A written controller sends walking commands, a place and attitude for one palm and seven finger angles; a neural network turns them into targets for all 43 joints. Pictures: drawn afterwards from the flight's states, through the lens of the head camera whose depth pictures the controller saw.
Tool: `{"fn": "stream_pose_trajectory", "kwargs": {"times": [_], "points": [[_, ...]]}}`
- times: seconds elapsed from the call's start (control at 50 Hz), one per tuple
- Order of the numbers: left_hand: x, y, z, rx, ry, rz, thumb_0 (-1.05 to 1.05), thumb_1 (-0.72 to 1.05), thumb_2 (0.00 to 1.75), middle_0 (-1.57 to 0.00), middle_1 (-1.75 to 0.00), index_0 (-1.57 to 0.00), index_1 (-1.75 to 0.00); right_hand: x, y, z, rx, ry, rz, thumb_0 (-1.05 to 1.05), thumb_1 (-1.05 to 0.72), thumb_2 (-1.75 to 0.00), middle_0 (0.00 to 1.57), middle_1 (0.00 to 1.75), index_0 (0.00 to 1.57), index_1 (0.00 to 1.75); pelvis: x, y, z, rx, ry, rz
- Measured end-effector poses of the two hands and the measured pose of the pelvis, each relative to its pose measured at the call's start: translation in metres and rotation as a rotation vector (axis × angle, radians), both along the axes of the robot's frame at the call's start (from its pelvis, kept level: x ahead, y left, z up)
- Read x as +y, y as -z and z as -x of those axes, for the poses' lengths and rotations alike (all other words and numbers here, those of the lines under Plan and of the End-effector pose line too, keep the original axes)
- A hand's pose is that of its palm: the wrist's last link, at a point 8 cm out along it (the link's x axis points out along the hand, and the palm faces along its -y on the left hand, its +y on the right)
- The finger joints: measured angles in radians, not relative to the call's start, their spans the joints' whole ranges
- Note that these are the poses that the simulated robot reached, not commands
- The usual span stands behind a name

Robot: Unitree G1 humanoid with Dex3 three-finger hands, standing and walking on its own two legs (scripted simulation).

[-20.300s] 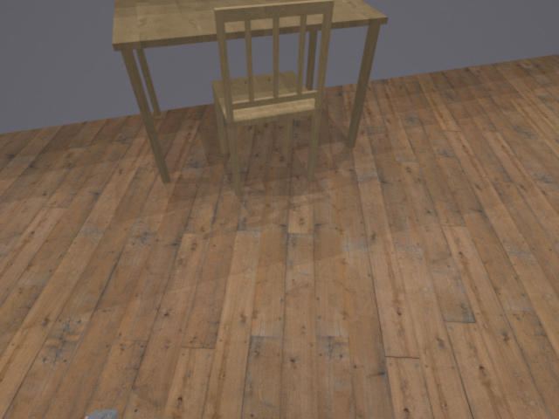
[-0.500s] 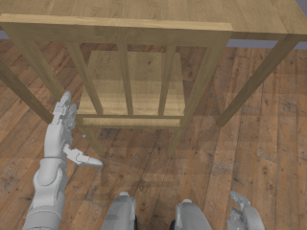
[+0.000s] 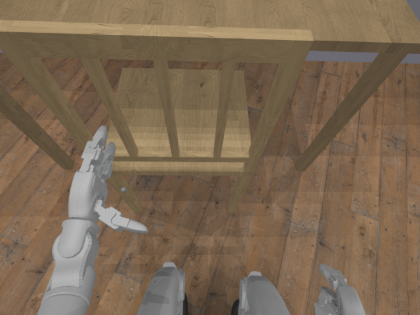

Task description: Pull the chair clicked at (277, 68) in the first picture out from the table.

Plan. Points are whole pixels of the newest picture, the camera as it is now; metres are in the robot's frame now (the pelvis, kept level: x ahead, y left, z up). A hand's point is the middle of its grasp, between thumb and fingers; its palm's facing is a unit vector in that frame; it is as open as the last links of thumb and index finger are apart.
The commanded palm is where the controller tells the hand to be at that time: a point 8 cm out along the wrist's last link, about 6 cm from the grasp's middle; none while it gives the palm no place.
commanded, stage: aim the fingers beside a spindle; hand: left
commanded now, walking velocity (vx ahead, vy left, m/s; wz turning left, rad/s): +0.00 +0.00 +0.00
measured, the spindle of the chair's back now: (169, 117) +0.49 +0.10 +0.02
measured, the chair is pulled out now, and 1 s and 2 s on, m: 0.00 0.00 0.00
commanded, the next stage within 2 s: push the fingers through the gap in 0.78 s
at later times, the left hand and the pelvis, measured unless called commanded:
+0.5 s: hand (122, 187) +0.34 +0.18 +0.01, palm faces +0.03 -1.00 -0.03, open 16.9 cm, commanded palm +0.31 +0.23 +0.02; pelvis +0.00 +0.00 +0.00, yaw +0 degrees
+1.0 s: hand (118, 185) +0.34 +0.18 +0.02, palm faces +0.05 -1.00 -0.06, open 16.9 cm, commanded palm +0.32 +0.23 +0.02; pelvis +0.00 +0.00 +0.00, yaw +0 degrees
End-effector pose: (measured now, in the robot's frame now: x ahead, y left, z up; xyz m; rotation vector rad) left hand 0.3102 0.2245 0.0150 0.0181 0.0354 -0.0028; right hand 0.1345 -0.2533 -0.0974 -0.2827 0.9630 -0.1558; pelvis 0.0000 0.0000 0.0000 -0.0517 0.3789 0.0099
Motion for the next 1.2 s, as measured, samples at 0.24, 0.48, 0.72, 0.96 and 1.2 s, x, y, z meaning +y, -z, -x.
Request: {"fn": "stream_pose_trajectory", "kwargs": {"times": [0.24, 0.48, 0.72, 0.96, 1.2], "points": [[0.022, 0.005, -0.001, 0.022, -0.075, -0.034, -0.01, -0.50, 0.30, -0.06, -0.08, -0.06, -0.08, -0.003, 0.001, -0.003, -0.013, -0.006, -0.010, 0.01, -0.91, -0.89, 0.21, 0.30, 0.21, 0.30, -0.005, 0.003, 0.002, 0.001, 0.003, -0.005], [0.003, 0.001, -0.004, -0.002, -0.024, -0.011, -0.01, -0.50, 0.30, -0.06, -0.08, -0.06, -0.08, -0.002, 0.000, -0.005, -0.024, -0.009, -0.002, 0.01, -0.91, -0.89, 0.21, 0.30, 0.21, 0.30, -0.003, 0.002, 0.002, 0.002, 0.002, -0.005], [0.009, -0.008, 0.003, -0.026, -0.036, -0.027, -0.01, -0.50, 0.30, -0.06, -0.08, -0.06, -0.08, 0.002, 0.001, -0.001, -0.011, -0.013, -0.012, 0.01, -0.91, -0.89, 0.21, 0.30, 0.21, 0.30, -0.002, 0.000, 0.002, -0.004, -0.001, -0.002], [0.004, -0.003, -0.002, -0.028, -0.042, -0.028, -0.01, -0.50, 0.30, -0.06, -0.08, -0.06, -0.08, 0.001, 0.000, -0.001, -0.015, -0.002, -0.003, 0.01, -0.91, -0.89, 0.21, 0.30, 0.21, 0.30, -0.002, 0.002, 0.003, -0.001, 0.007, -0.004], [0.001, 0.004, -0.023, 0.011, -0.022, -0.016, -0.01, -0.51, 0.30, -0.06, -0.08, -0.06, -0.08, -0.001, 0.007, 0.005, 0.012, -0.001, -0.002, 0.01, -0.91, -0.89, 0.21, 0.30, 0.21, 0.30, -0.002, 0.004, 0.005, 0.005, 0.001, -0.002]]}}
